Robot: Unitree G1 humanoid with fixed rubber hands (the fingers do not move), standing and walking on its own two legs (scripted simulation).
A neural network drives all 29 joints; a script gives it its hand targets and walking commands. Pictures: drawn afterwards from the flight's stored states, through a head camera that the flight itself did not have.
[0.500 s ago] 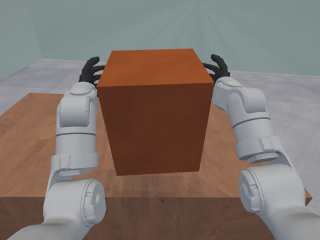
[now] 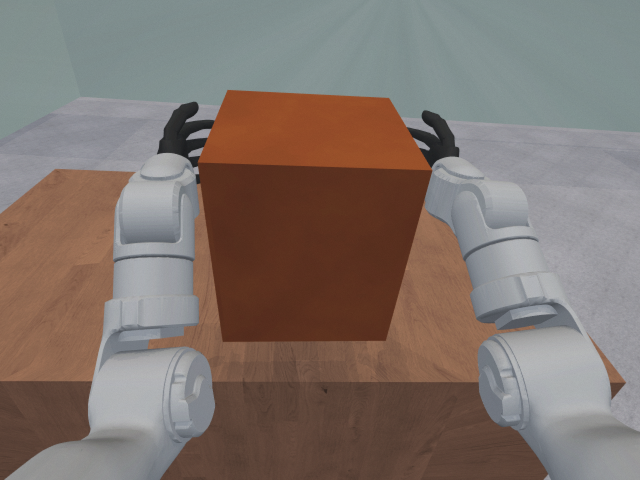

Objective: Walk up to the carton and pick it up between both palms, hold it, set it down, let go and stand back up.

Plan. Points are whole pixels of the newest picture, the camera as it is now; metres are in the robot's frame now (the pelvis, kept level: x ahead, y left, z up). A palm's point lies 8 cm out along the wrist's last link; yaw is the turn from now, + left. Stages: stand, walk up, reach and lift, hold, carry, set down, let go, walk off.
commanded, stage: hold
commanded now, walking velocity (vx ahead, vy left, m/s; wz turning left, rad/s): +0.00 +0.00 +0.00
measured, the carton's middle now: (307, 217) +0.39 +0.01 +0.21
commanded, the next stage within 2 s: set down in 1.74 s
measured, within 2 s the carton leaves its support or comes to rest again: neither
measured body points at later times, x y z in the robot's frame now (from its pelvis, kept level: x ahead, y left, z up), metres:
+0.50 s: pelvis +0.00 +0.00 +0.00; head -0.09 +0.02 +0.44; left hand +0.37 +0.17 +0.30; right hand +0.38 -0.14 +0.30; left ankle +0.03 +0.15 -0.75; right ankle +0.01 -0.12 -0.75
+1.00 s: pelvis +0.01 +0.00 +0.00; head -0.07 +0.02 +0.44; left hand +0.39 +0.16 +0.28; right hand +0.39 -0.14 +0.30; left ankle +0.03 +0.15 -0.75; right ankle +0.01 -0.12 -0.75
